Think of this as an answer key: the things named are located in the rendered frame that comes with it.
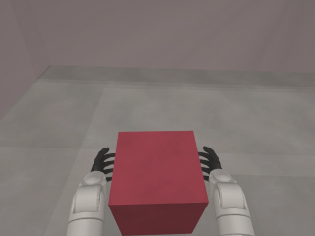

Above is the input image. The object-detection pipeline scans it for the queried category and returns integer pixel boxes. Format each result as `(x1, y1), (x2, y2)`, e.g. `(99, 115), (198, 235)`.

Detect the carton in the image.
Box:
(108, 131), (209, 236)

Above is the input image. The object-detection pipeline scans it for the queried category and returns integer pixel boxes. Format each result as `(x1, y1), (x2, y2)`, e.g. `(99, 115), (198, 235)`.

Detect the robot right forearm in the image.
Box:
(208, 168), (255, 236)

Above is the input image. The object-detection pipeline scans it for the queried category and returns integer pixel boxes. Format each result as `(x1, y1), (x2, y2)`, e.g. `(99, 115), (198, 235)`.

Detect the robot left forearm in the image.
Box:
(66, 171), (108, 236)

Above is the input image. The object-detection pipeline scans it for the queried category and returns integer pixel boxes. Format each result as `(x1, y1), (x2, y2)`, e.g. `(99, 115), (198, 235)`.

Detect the robot right hand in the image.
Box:
(198, 146), (222, 181)

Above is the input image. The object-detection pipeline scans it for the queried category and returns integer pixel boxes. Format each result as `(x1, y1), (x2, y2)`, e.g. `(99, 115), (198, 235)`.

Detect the robot left hand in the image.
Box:
(91, 147), (116, 182)

